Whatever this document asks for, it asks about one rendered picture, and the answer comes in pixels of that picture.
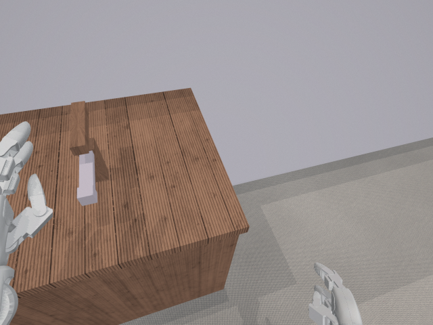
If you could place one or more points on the robot left forearm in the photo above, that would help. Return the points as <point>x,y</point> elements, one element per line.
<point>8,296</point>

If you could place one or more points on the tap lever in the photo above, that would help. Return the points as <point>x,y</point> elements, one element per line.
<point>86,193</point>

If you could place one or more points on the robot left hand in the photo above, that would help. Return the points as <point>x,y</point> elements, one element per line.
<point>14,154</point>

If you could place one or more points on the counter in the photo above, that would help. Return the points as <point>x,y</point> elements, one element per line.
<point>165,225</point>

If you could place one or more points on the robot right hand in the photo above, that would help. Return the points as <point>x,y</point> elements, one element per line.
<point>339,308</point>

